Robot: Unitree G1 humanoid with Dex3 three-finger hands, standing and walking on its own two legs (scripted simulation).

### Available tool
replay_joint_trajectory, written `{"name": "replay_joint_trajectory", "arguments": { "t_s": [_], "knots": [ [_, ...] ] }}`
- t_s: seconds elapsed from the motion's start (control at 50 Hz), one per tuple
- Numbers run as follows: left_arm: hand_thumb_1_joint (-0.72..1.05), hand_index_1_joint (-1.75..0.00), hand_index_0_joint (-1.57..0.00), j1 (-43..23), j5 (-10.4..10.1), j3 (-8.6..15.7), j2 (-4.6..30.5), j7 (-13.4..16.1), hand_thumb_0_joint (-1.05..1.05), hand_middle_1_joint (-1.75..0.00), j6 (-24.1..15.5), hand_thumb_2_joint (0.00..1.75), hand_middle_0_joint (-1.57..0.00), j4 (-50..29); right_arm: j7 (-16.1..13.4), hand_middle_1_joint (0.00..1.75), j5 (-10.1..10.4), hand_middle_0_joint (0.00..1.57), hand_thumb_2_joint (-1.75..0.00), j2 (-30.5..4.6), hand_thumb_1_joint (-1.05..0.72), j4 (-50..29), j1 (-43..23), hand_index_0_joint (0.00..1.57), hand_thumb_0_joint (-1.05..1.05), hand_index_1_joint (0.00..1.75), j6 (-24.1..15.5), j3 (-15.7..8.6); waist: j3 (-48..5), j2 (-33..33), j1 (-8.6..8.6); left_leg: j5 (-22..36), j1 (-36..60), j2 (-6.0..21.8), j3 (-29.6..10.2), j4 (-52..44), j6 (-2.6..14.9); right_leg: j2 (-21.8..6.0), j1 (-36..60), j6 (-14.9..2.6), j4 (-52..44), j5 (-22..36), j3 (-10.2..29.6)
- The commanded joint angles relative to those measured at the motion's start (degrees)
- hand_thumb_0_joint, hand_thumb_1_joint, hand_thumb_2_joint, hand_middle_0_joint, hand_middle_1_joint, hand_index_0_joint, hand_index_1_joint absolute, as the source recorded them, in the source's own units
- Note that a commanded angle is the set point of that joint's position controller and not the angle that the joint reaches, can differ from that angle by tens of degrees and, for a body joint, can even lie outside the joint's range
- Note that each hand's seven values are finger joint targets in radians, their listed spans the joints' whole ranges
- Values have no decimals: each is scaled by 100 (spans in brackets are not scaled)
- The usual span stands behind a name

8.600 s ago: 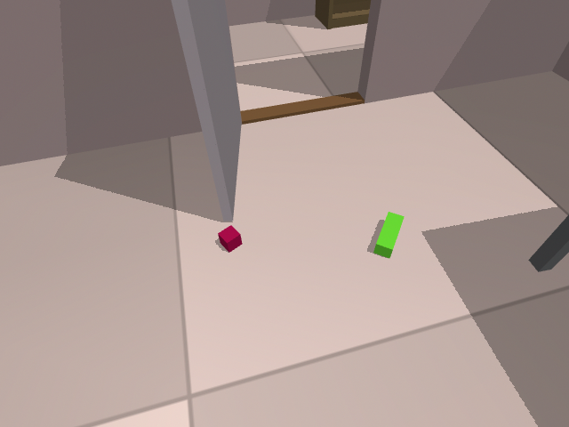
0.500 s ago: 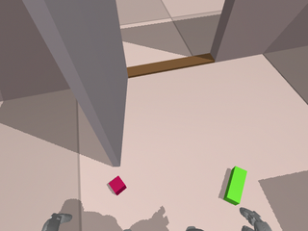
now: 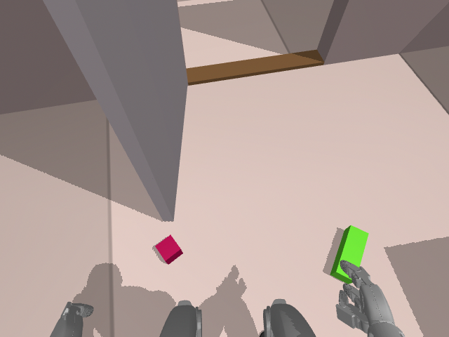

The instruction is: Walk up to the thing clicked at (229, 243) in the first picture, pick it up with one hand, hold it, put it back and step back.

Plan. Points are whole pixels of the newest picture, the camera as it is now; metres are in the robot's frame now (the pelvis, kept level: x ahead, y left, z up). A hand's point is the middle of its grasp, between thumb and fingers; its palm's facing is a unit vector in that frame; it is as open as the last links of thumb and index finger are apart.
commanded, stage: rise first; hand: left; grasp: from above
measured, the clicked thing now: (169, 249) +0.43 +0.22 -0.64
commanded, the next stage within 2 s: none
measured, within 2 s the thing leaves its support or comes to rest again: neither
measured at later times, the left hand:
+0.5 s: hand (122, 291) +0.25 +0.29 -0.35, palm faces -0.30 -0.26 -0.92, open 13.6 cm
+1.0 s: hand (139, 267) +0.33 +0.28 -0.46, palm faces -0.30 -0.32 -0.90, open 13.5 cm
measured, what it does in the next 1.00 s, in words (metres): lowers itself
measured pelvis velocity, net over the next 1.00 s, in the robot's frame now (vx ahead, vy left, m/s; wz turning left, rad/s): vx -0.09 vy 0.01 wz -0.08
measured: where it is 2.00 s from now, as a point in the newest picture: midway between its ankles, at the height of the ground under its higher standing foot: outside the picture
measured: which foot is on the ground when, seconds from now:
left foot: down 0.00-1.00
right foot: down 0.00-1.00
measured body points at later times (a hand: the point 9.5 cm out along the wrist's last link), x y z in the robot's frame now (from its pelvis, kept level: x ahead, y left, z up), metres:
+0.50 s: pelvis -0.08 -0.01 -0.19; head +0.12 +0.00 +0.21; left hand +0.27 +0.30 -0.30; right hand +0.07 -0.27 -0.34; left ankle +0.00 +0.12 -0.64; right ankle +0.00 -0.13 -0.64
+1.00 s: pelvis -0.09 +0.01 -0.30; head +0.13 +0.02 +0.10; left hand +0.34 +0.29 -0.41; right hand -0.06 -0.26 -0.43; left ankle +0.00 +0.12 -0.64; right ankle +0.00 -0.13 -0.64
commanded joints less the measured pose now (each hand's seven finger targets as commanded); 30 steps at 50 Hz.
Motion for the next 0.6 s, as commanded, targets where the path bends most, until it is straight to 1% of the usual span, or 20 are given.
{"name": "replay_joint_trajectory", "arguments": {
  "t_s": [0.0,0.02,0.04,0.06,0.08,0.1,0.16,0.2,0.22,0.26,0.3,0.32,0.34,0.38,0.4,0.44,0.46,0.48,0.54,0.58],
  "knots": [
    [-49,-102,-9,-849,501,265,971,376,0,-103,-176,93,-8,-149,-101,30,10,20,-89,-831,-85,-515,4,20,0,30,-305,-308,-1379,218,-239,1849,396,-185,58,-249,89,198,91,-233,-141,1607,60],
    [-48,-102,-9,-971,607,339,1035,461,0,-103,-220,92,-8,85,-98,30,-3,20,-89,-863,-85,-460,-16,20,0,30,-314,-302,-1453,238,-135,1777,216,-195,55,-115,69,184,-134,-258,76,1475,53],
    [-48,-102,-9,-1231,734,333,1058,559,0,-102,-272,92,-8,199,-93,30,-21,20,-89,-882,-85,-418,-77,20,0,30,-331,-313,-1571,340,-109,1637,54,-195,59,51,58,190,-395,-269,279,1334,60],
    [-49,-102,-8,-1416,882,204,911,664,0,-102,-300,94,-7,609,-80,30,-31,20,-88,-910,-84,-183,38,20,0,30,-329,-324,-1584,379,-174,1542,-165,-192,18,184,29,184,-694,-277,510,1246,53],
    [-50,-103,-8,-1778,964,255,1000,792,0,-103,-388,95,-8,440,-65,30,-23,20,-89,-936,-85,-318,-106,20,0,30,-369,-326,-1833,392,-140,1477,-256,-189,-13,300,19,191,-861,-282,679,1186,57],
    [-50,-102,-8,-1808,1085,160,887,899,0,-102,-402,96,-8,820,-76,30,-24,20,-89,-936,-86,-156,-39,20,0,30,-364,-331,-1938,348,-152,1445,-372,-199,22,462,17,179,-1001,-277,811,1181,81],
    [-52,-103,-8,-2472,1410,123,1047,1251,0,-102,-435,99,-9,1198,-35,30,-57,20,-89,-1019,-88,-13,-176,20,0,30,-380,-340,-2354,235,-144,1302,-959,-226,50,940,40,181,-1399,-277,1251,1125,97],
    [-53,-104,-9,-2765,1615,165,1186,1452,0,-104,-430,99,-10,1499,-1,30,-78,20,-90,-1045,-90,139,-157,20,0,30,-365,-363,-2818,185,-87,1446,-1188,-234,117,1345,67,205,-1573,-265,1518,1286,120],
    [-53,-105,-9,-3005,1717,120,1198,1535,0,-105,-429,100,-10,1703,31,30,-94,20,-90,-1034,-90,243,-182,20,0,30,-366,-320,-2938,233,-130,1555,-1348,-232,113,1540,62,209,-1757,-269,1716,1378,100],
    [-53,-106,-11,-3320,1935,250,1432,1727,0,-106,-421,99,-11,2077,88,30,-140,20,-90,-1084,-91,376,-186,20,0,30,-350,-323,-3136,194,-53,1485,-1777,-245,141,1885,69,212,-2025,-254,1983,1357,91],
    [-53,-106,-10,-3753,2174,362,1685,1905,0,-105,-430,100,-11,2361,140,30,-195,20,-90,-1089,-89,454,-209,20,0,30,-320,-320,-3274,149,-10,1164,-2212,-251,188,2147,91,210,-2167,-244,2141,1112,104],
    [-51,-107,-12,-3948,2304,465,1899,1990,0,-107,-426,97,-11,2387,158,30,-231,20,-90,-1079,-89,486,-253,20,0,30,-311,-316,-3483,164,64,1071,-2292,-236,221,2324,114,213,-2205,-227,2224,1044,117],
    [-48,-105,-12,-4393,2428,424,2029,2077,0,-106,-420,96,-12,2414,180,30,-272,20,-89,-1061,-88,524,-274,20,0,30,-315,-296,-3602,218,-16,926,-2487,-230,246,2492,130,205,-2303,-213,2326,931,139],
    [-49,-105,-15,-4726,2531,361,1966,2219,0,-106,-370,95,-14,2892,246,30,-338,20,-90,-989,-91,633,-303,20,0,30,-324,-269,-3627,71,-70,729,-2861,-200,269,2771,144,203,-2499,-177,2492,732,178],
    [-47,-104,-17,-5056,2598,432,2065,2322,0,-105,-370,93,-16,2882,266,30,-373,20,-90,-1023,-91,699,-259,20,0,30,-336,-278,-3810,169,-59,660,-2919,-190,270,2891,143,204,-2649,-184,2614,667,162],
    [-41,-103,-18,-5429,2686,450,2139,2460,0,-105,-304,91,-16,3246,312,30,-461,20,-90,-1027,-89,828,-241,20,0,30,-377,-271,-3879,150,-168,488,-3060,-159,242,3137,161,213,-2923,-167,2740,455,132],
    [-42,-102,-19,-5595,2704,352,2066,2496,0,-103,-283,92,-17,3311,346,30,-497,20,-90,-1003,-89,879,-254,20,0,30,-407,-272,-3833,251,-251,366,-3094,-160,207,3180,149,197,-3144,-181,2862,307,79],
    [-40,-101,-20,-5863,2731,406,2198,2538,0,-104,-283,89,-18,3366,381,30,-532,20,-90,-1006,-89,936,-191,20,0,30,-426,-270,-3866,385,-250,298,-3183,-145,213,3272,145,191,-3234,-183,2956,253,72],
    [-40,-101,-20,-6301,2727,457,2360,2608,0,-104,-236,89,-17,3667,520,30,-612,20,-90,-999,-89,1060,-170,20,0,30,-488,-272,-3903,397,-337,112,-3408,-137,204,3530,171,205,-3500,-174,3125,-31,54],
    [-40,-101,-20,-6465,2691,477,2378,2619,0,-104,-227,89,-17,3965,618,30,-652,20,-90,-998,-89,1135,-126,20,0,30,-546,-283,-3755,233,-458,-40,-3792,-165,205,3763,215,221,-3638,-149,3211,-263,68]
  ]
}}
